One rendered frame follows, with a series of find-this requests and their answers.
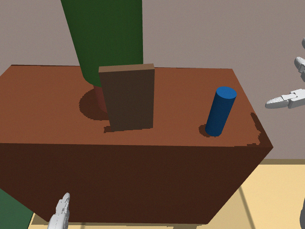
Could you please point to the left robot hand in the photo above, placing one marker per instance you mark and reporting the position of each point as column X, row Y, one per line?
column 60, row 219

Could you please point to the right robot hand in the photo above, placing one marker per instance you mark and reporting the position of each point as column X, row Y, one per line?
column 296, row 98

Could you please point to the potted plant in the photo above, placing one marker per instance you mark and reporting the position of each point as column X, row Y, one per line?
column 104, row 33

